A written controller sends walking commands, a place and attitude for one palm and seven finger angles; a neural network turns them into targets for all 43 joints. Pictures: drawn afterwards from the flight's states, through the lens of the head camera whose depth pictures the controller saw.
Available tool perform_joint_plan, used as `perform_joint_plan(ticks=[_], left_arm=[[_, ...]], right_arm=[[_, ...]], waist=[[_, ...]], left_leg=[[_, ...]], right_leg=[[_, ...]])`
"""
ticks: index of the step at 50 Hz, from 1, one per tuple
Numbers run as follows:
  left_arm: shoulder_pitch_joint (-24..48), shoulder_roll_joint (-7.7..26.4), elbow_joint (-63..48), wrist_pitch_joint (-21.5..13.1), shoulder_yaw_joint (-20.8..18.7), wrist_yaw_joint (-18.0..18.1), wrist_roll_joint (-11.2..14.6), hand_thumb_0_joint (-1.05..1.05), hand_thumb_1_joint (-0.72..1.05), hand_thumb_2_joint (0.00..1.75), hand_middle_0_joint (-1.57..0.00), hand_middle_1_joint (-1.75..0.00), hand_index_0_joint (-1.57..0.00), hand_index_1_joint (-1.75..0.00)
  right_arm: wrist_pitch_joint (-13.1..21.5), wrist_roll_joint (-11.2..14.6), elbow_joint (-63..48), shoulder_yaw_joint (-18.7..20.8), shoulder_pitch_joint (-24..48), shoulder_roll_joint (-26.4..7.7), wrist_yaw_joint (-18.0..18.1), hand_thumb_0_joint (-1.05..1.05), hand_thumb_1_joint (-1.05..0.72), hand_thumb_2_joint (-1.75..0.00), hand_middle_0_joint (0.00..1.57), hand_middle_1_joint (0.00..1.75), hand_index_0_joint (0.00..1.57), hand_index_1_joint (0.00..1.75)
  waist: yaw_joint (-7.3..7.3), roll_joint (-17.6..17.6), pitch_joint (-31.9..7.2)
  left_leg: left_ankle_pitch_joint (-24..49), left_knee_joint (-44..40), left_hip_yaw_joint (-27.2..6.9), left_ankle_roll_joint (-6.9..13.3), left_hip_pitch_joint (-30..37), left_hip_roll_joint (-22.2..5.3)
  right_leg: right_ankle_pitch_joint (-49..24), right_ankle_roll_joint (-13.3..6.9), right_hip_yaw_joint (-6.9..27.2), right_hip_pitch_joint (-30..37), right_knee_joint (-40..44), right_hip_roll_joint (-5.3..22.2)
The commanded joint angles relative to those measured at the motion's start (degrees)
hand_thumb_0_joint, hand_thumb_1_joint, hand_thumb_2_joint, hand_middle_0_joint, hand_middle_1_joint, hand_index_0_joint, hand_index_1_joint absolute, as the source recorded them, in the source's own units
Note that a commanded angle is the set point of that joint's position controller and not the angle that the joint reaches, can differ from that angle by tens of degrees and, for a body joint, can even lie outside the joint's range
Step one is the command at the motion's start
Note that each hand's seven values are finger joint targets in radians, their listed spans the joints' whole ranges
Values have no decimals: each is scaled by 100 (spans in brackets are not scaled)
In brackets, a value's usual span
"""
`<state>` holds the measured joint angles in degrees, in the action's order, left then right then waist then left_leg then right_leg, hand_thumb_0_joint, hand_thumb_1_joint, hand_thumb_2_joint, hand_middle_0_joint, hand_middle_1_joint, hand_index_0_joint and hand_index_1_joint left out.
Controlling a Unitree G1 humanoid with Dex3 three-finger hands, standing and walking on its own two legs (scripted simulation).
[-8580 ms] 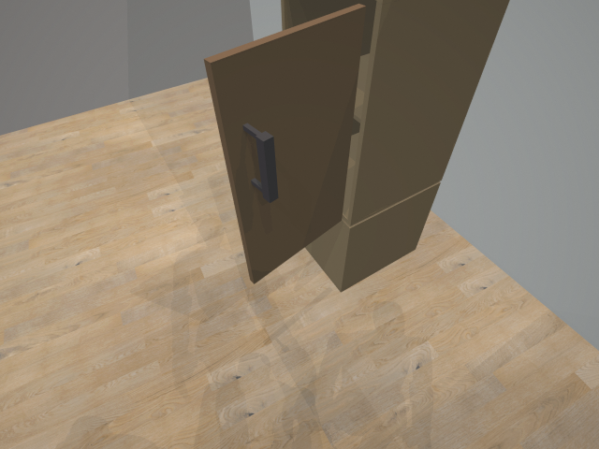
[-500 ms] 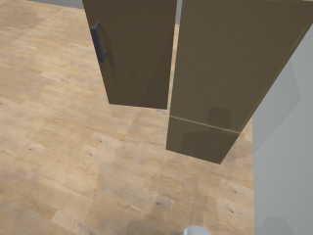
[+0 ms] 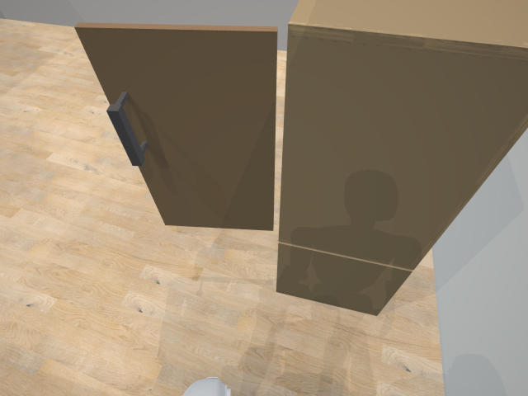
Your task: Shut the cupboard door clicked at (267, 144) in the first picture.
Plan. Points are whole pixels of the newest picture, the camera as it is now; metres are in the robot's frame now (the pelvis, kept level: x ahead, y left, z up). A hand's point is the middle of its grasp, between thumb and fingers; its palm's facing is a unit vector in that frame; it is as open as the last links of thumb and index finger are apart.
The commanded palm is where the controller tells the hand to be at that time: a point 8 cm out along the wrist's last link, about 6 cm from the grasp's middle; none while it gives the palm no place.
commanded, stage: take the last steps up to it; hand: left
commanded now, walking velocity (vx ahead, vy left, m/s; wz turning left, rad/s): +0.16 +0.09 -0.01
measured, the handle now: (131, 130) +0.58 +0.31 +0.05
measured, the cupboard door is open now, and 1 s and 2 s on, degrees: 100 100 100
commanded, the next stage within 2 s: come to a stop and stand still in 0.02 s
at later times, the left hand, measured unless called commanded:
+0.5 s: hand out of the picture +0.12 +0.26 -0.19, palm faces +0.01 -0.98 -0.20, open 7.3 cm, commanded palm none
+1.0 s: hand out of the picture +0.06 +0.19 -0.19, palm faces +0.03 -0.98 -0.20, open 7.3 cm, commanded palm none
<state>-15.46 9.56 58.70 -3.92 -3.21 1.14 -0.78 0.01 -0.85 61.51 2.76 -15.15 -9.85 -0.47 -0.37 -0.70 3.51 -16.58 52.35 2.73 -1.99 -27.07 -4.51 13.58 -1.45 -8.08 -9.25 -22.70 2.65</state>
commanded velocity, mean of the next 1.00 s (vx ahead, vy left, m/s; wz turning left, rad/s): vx -0.04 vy -0.01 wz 0.00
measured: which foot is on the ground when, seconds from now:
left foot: up 0.00-0.14, down 0.16-0.72, up 0.74-0.98, down 1.00-1.00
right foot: down 0.00-0.18, up 0.20-0.68, down 0.70-1.00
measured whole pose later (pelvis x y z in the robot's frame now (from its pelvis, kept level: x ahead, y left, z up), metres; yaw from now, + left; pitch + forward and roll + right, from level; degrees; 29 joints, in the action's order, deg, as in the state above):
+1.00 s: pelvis +0.06 +0.02 -0.01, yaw -1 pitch +0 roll +0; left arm -16.2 8.4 61.7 0.0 -1.7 1.6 -0.9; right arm -2.1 -0.3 61.8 2.9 -16.7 -11.2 0.3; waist 0.7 0.1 3.2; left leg -12.7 28.7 4.1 -2.3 -14.9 -0.8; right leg 20.4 3.2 -3.3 -8.9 -29.3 5.4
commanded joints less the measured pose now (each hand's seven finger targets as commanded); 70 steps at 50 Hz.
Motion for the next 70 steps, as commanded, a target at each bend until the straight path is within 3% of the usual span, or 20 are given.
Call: perform_joint_plan(ticks=[1, 6, 7, 9, 10, 12, 16, 22, 30, 33, 35, 36, 39, 46, 48, 50, 53, 57, 61, 70], left_arm=[[-436, 707, 34, -97, -107, -57, -71, 0, 90, 90, -20, -30, -20, -30], [-343, 817, 203, 39, -123, -48, -60, 0, 90, 90, -20, -30, -20, -30], [-385, 649, 199, 85, -48, -29, -40, 0, 90, 90, -20, -30, -20, -30], [-792, 195, 221, 193, 125, 59, 72, 0, 90, 90, -20, -30, -20, -30], [-837, 185, 255, 258, 143, 116, 65, 0, 90, 90, -20, -30, -20, -30], [-726, 312, 397, 418, 126, 139, 43, 0, 90, 90, -20, -30, -20, -30], [-525, 558, 175, 665, -52, 80, 5, 0, 90, 90, -20, -30, -20, -30], [-349, 557, -224, 809, -230, -14, -60, 0, 90, 90, -20, -30, -20, -30], [-21, 313, -375, 649, -64, -82, -32, 0, 90, 90, -20, -30, -20, -30], [-778, 562, -15, 492, -68, -21, -35, 0, 90, 90, -20, -30, -20, -30], [-280, 1249, -186, 402, -88, 58, -67, 0, 90, 90, -20, -30, -20, -30], [79, 1299, -334, 409, -66, 70, -75, 0, 90, 90, -20, -30, -20, -30], [430, 1097, -243, 277, -39, 59, -39, 0, 90, 90, -20, -30, -20, -30], [-304, 1057, 122, 255, -130, 105, -84, 0, 90, 90, -20, -30, -20, -30], [-180, 1011, 134, 305, -122, 120, -18, 0, 90, 90, -20, -30, -20, -30], [-395, 598, 115, 367, -13, 109, 36, 0, 90, 90, -20, -30, -20, -30], [-198, 320, 180, 521, 76, 130, 17, 0, 90, 90, -20, -30, -20, -30], [-396, 355, 360, 473, 119, 72, -2, 0, 90, 90, -20, -30, -20, -30], [-156, 555, 426, 323, 150, 79, -13, 0, 90, 90, -20, -30, -20, -30], [-173, 547, 449, 311, 190, 81, 13, 0, 90, 90, -20, -30, -20, -30]], right_arm=[[128, -16, -328, -12, -14, 17, -89, 0, -90, -90, 20, 30, 20, 30], [253, -28, -266, -5, -189, -212, -58, 0, -90, -90, 20, 30, 20, 30], [312, -43, -127, 16, -599, -473, -11, 0, -90, -90, 20, 30, 20, 30], [276, -55, -63, 78, -1001, -1086, 180, 0, -90, -90, 20, 30, 20, 30], [206, -58, -120, 15, -721, -1048, 247, 0, -90, -90, 20, 30, 20, 30], [178, -24, -211, -49, -177, -919, 369, 0, -90, -90, 20, 30, 20, 30], [-8, -7, -284, 84, -30, -1070, 457, 0, -90, -90, 20, 30, 20, 30], [-11, -42, -515, 163, 384, -974, 429, 0, -90, -90, 20, 30, 20, 30], [-92, -140, -422, 293, 236, -1165, 204, 0, -90, -90, 20, 30, 20, 30], [-125, -56, -352, 233, 186, -810, 130, 0, -90, -90, 20, 30, 20, 30], [-197, 1, -600, 88, 426, -361, 42, 0, -90, -90, 20, 30, 20, 30], [-217, -27, -670, 109, 489, -478, -6, 0, -90, -90, 20, 30, 20, 30], [-229, -62, -350, 131, 15, -532, -18, 0, -90, -90, 20, 30, 20, 30], [-83, 50, -396, 81, 46, -412, 60, 0, -90, -90, 20, 30, 20, 30], [-20, 47, -251, 45, -264, -379, 102, 0, -90, -90, 20, 30, 20, 30], [53, 11, -201, 110, -425, -823, 193, 0, -90, -90, 20, 30, 20, 30], [9, -11, -129, 103, -256, -832, 276, 0, -90, -90, 20, 30, 20, 30], [5, 21, -159, 22, 121, -662, 313, 0, -90, -90, 20, 30, 20, 30], [-30, 51, -130, 21, 41, -445, 236, 0, -90, -90, 20, 30, 20, 30], [41, 27, 90, -62, 42, -492, 228, 0, -90, -90, 20, 30, 20, 30]], waist=[[153, 810, -241], [-49, 823, -168], [-191, 201, -403], [-221, -1293, -1144], [-98, -746, -983], [-19, -1098, -675], [-20, -431, -427], [91, -704, -716], [-63, -1281, -652], [285, -338, -651], [262, 1636, 130], [192, 972, 387], [-2, 1416, 393], [276, 1150, -117], [100, 960, -302], [118, -354, -843], [77, -948, -534], [226, -617, -264], [-14, 966, -275], [24, 157, -149]], left_leg=[[282, -1143, 248, -68, 148, 69], [858, -2530, 454, 25, 1548, 325], [1595, -2808, 169, 85, 2275, 79], [5015, -2925, -1456, 1000, 2918, -1741], [5354, -2932, -1162, 1215, 2429, -1799], [5933, -3002, -1127, 1116, 2029, -1715], [5034, -3091, -1001, 1322, 1694, -1834], [2507, -3490, -719, 1144, 1412, -1693], [-686, -3943, -804, 799, 1022, -1249], [-1267, -3331, -241, 243, 276, -462], [-1085, -1777, 102, -99, -151, 163], [-963, -1395, -84, -6, 77, 96], [-309, -792, -113, -28, 111, 211], [-518, -2031, 155, -107, 370, 382], [764, -3051, 191, -54, 1427, 427], [3278, -2670, -707, 415, 2581, -570], [2959, -3166, -907, 836, 1959, -875], [2558, -3013, -609, 639, 1599, -555], [1405, -2838, -231, 248, 1846, -114], [1716, -3120, -246, 223, 1987, -181]], right_leg=[[-2104, -661, 763, 218, 850, 1363], [-1241, -336, 582, -377, 147, 1163], [-1065, -153, 372, -634, -665, 817], [2192, 304, 204, -1166, -2355, 65], [2371, 253, 556, -834, -2651, 147], [2140, 350, 736, -976, -3028, 249], [1704, 315, 871, -1437, -3955, 80], [915, 410, 1131, -1955, -4797, 11], [1247, 266, 295, -613, -1752, -102], [492, 170, 402, 866, 302, 53], [2780, -489, 2659, -498, 1831, 1851], [2678, -652, 2549, -1075, 1918, 2028], [660, -535, 1787, -620, 1337, 1403], [-2921, -587, 1357, 753, -27, 1551], [-2710, -277, 1081, 200, -530, 1219], [-882, 166, 584, -615, -1039, 529], [1132, 285, 430, -525, -1356, 223], [70, 195, 655, -104, -371, 282], [-1191, 50, 954, -143, 171, 668], [-949, 112, 837, -55, 304, 536]])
